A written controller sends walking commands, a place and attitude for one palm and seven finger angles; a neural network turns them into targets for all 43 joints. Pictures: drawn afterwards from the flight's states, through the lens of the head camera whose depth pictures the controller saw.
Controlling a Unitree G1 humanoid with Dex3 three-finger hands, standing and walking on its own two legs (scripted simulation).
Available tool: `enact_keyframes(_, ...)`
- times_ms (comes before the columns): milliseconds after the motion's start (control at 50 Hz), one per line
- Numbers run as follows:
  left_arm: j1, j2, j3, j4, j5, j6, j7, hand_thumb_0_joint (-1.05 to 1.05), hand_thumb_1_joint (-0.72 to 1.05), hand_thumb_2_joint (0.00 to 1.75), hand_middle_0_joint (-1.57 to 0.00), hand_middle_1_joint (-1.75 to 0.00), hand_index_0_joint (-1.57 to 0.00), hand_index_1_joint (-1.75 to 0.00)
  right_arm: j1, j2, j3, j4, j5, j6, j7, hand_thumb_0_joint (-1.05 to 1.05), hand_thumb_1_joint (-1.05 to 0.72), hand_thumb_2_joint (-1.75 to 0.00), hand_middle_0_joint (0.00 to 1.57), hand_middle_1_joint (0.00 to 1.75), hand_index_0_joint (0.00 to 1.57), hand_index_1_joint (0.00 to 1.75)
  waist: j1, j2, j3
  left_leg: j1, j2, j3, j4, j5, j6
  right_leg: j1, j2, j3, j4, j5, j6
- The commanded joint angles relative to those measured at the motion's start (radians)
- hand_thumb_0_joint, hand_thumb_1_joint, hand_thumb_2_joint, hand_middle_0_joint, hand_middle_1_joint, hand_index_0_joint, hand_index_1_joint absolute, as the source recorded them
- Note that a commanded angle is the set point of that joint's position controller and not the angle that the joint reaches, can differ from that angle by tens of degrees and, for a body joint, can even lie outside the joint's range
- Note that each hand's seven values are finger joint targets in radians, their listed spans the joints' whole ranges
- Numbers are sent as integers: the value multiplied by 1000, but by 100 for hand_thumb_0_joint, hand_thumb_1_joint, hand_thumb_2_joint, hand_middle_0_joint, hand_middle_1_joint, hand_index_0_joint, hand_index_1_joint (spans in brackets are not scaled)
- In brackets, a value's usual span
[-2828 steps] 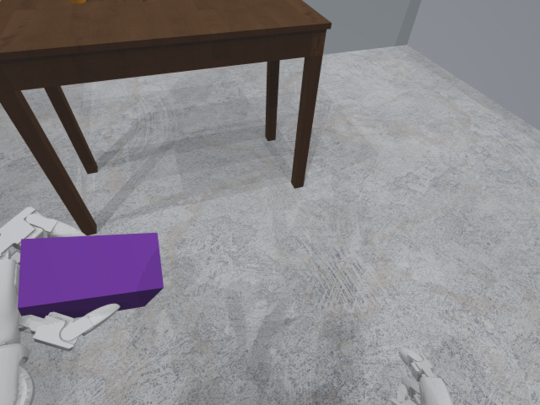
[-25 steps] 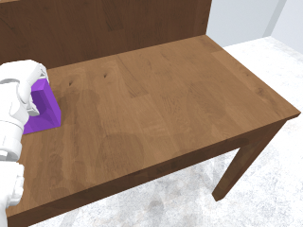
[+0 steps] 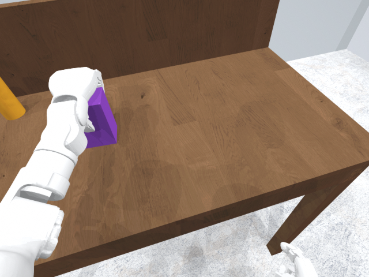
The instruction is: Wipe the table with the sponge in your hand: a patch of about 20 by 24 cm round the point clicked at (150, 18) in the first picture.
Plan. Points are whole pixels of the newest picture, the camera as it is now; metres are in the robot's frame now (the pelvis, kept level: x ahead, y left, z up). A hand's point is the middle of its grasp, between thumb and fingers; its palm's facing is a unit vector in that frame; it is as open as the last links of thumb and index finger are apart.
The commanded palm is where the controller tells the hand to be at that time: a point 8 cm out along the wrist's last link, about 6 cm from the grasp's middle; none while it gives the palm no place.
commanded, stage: slide across to the middle lane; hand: left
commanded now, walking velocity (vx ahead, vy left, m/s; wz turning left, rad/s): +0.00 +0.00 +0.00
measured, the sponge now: (90, 126) +0.42 +0.26 +0.10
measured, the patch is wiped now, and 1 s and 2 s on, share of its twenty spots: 0.60 0.70 0.80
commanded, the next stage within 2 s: wipe back along the middle lane in 0.12 s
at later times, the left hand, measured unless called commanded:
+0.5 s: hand (95, 105) +0.42 +0.23 +0.17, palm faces +0.05 +0.00 -1.00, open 10.3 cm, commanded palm +0.38 +0.22 +0.21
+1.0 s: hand (98, 121) +0.37 +0.21 +0.17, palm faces +0.11 -0.03 -0.99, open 10.3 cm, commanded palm +0.32 +0.20 +0.19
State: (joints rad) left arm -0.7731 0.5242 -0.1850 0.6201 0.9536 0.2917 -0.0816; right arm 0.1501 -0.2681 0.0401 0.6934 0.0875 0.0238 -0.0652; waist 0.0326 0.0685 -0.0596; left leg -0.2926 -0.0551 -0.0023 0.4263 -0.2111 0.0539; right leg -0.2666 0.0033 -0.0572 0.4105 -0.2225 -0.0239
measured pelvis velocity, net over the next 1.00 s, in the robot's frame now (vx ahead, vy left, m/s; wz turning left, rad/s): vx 0.01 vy -0.02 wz -0.02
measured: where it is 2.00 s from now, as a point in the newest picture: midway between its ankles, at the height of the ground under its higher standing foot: outside the picture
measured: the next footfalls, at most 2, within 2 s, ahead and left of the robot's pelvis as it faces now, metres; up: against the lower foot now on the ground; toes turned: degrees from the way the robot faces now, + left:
none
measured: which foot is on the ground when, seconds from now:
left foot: down 0.00-1.00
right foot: down 0.00-1.00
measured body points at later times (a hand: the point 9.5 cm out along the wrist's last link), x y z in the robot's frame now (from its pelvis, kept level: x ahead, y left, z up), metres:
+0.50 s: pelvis +0.02 -0.01 +0.00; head +0.02 -0.04 +0.45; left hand +0.41 +0.23 +0.22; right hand +0.20 -0.24 -0.11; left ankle +0.00 +0.08 -0.74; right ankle -0.01 -0.11 -0.74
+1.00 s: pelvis +0.01 -0.02 +0.00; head -0.01 -0.06 +0.45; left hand +0.36 +0.20 +0.22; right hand +0.23 -0.23 -0.09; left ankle +0.00 +0.08 -0.74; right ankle -0.01 -0.11 -0.74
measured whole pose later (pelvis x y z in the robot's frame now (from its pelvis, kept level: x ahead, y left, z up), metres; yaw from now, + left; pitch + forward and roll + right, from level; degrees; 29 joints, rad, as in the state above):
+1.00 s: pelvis +0.01 -0.02 +0.00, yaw -1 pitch +1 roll +0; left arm -0.47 0.46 -0.24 0.19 0.96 0.58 -0.10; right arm 0.04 -0.27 0.08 0.64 0.10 0.12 -0.03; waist 0.06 0.10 -0.08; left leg -0.22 -0.03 0.01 0.44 -0.24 0.03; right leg -0.21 0.03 -0.04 0.45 -0.26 -0.05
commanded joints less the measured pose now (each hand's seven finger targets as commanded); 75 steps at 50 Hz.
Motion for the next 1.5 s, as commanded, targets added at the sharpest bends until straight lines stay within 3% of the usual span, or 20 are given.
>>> enact_keyframes(0, -486, 203, 84, -207, 40, 56, 46, 0, 10, 130, -120, -160, -120, -160, -97, -124, -44, -136, -4, -31, 6, 0, -90, -90, 20, 30, 20, 30, -2, -38, -359, 213, 39, -63, -13, 350, -49, 76, 7, 25, -13, 253, -60)
enact_keyframes(20, -436, 235, 130, -202, 21, 66, 47, 0, 10, 130, -120, -160, -120, -160, -107, -126, -42, -143, -8, -31, 5, 0, -90, -90, 20, 30, 20, 30, 14, -27, -374, 205, 37, -65, -15, 378, -52, 104, 7, 28, -11, 279, -64)
enact_keyframes(40, -417, 192, 94, -189, 19, 79, 42, 0, 10, 130, -120, -160, -120, -160, -106, -123, -42, -138, -10, -25, 7, 0, -90, -90, 20, 30, 20, 30, 6, -58, -371, 207, 37, -53, -5, 395, -48, 114, 5, 24, -8, 310, -58)
enact_keyframes(140, -405, 143, 55, -254, 29, 129, 16, 0, 10, 130, -120, -160, -120, -160, -130, -119, -38, -151, -10, -7, 17, 0, -90, -90, 20, 30, 20, 30, 3, -54, -385, 227, 36, -53, 12, 480, -48, 124, 7, 22, 3, 383, -55)
enact_keyframes(220, -402, 145, 65, -251, 2, 151, -2, 0, 10, 130, -120, -160, -120, -160, -144, -116, -35, -150, -7, -4, 12, 0, -90, -90, 20, 30, 20, 30, 1, -68, -351, 214, 34, -49, 12, 441, -39, 121, 4, 23, 0, 389, -54)
enact_keyframes(280, -362, 89, 9, -238, 19, 160, -25, 0, 10, 130, -120, -160, -120, -160, -144, -115, -32, -147, -6, 9, 12, 0, -90, -90, 20, 30, 20, 30, -9, -76, -319, 208, 34, -41, 13, 426, -35, 106, 4, 19, 1, 386, -49)
enact_keyframes(360, -267, 74, 14, -342, 8, 156, -35, 0, 10, 130, -120, -160, -120, -160, -163, -110, -35, -178, -7, 15, 23, 0, -90, -90, 20, 30, 20, 30, 12, -66, -367, 231, 36, -47, 27, 490, -33, 145, 1, 26, 14, 429, -50)
enact_keyframes(400, -194, 93, 41, -335, -1, 170, -36, 0, 10, 130, -120, -160, -120, -160, -171, -115, -34, -177, -7, 25, 24, 0, -90, -90, 20, 30, 20, 30, 18, -98, -333, 201, 36, -40, 20, 447, -27, 153, 0, 29, 10, 432, -47)
enact_keyframes(520, -107, 74, 36, -445, -18, 208, -35, 0, 10, 130, -120, -160, -120, -160, -225, -113, -29, -199, 1, 34, 29, 0, -90, -90, 20, 30, 20, 30, 33, -64, -304, 195, 38, -38, 2, 421, -29, 159, 2, 29, 10, 404, -51)
enact_keyframes(580, -52, 28, -1, -454, -20, 236, -38, 0, 10, 130, -120, -160, -120, -160, -233, -108, -26, -201, 4, 42, 33, 0, -90, -90, 20, 30, 20, 30, 30, -95, -265, 184, 38, -36, -3, 374, -25, 141, 7, 23, 2, 366, -47)
enact_keyframes(740, -8, 18, -14, -447, -20, 292, -40, 0, 10, 130, -120, -160, -120, -160, -274, -106, -15, -201, 11, 46, 24, 0, -90, -90, 20, 30, 20, 30, 32, -120, -234, 162, 33, -24, -20, 266, -18, 142, 5, 32, -8, 295, -45)
enact_keyframes(1020, 205, 32, 8, -534, -29, 324, -66, 0, 10, 130, -120, -160, -120, -160, -325, -102, -1, -232, 17, 57, 31, 0, -90, -90, 20, 30, 20, 30, 45, -110, -165, 112, 34, -12, -9, 206, -18, 131, 9, 62, -3, 264, -37)
enact_keyframes(1140, 292, -23, -39, -639, -37, 346, -70, 0, 10, 130, -120, -160, -120, -160, -340, -92, -1, -258, 20, 55, 42, 0, -90, -90, 20, 30, 20, 30, 52, -105, -201, 119, 31, -9, 10, 239, -13, 155, 9, 56, 21, 303, -35)
enact_keyframes(1220, 365, 26, 19, -678, -47, 362, -67, 0, 10, 130, -120, -160, -120, -160, -353, -97, -4, -257, 18, 55, 47, 0, -90, -90, 20, 30, 20, 30, 63, -136, -187, 106, 33, -8, 17, 234, -14, 161, 14, 76, 27, 322, -33)
enact_keyframes(1240, 381, -12, -16, -704, -52, 363, -69, 0, 10, 130, -120, -160, -120, -160, -354, -90, 1, -269, 20, 54, 49, 0, -90, -90, 20, 30, 20, 30, 63, -134, -189, 101, 31, -4, 21, 241, -13, 166, 10, 64, 34, 330, -29)
enact_keyframes(1300, 423, 0, 0, -753, -59, 363, -64, 0, 10, 130, -120, -160, -120, -160, -356, -89, 1, -270, 20, 59, 54, 0, -90, -90, 20, 30, 20, 30, 65, -121, -169, 96, 33, -5, 21, 237, -15, 155, 12, 72, 35, 322, -28)
enact_keyframes(1320, 434, 34, 37, -756, -57, 363, -58, 0, 10, 130, -120, -160, -120, -160, -366, -91, -3, -265, 18, 61, 53, 0, -90, -90, 20, 30, 20, 30, 64, -131, -157, 98, 37, -9, 22, 225, -16, 143, 18, 85, 29, 302, -32)
enact_keyframes(1340, 436, -28, -15, -775, -59, 364, -60, 0, 10, 130, -120, -160, -120, -160, -359, -85, 2, -277, 19, 61, 53, 0, -90, -90, 20, 30, 20, 30, 60, -138, -161, 95, 35, -3, 23, 228, -14, 146, 14, 68, 34, 301, -29)
enact_keyframes(1420, 489, 6, 27, -817, -66, 365, -41, 0, 10, 130, -120, -160, -120, -160, -376, -86, 0, -273, 16, 66, 55, 0, -90, -90, 20, 30, 20, 30, 67, -124, -143, 100, 41, -8, 22, 206, -17, 128, 22, 86, 26, 270, -34)
enact_keyframes(1480, 497, -32, -3, -841, -70, 366, -32, 0, 10, 130, -120, -160, -120, -160, -365, -80, 0, -279, 17, 69, 55, 0, -90, -90, 20, 30, 20, 30, 63, -128, -140, 101, 41, -7, 21, 200, -16, 121, 21, 73, 24, 246, -31)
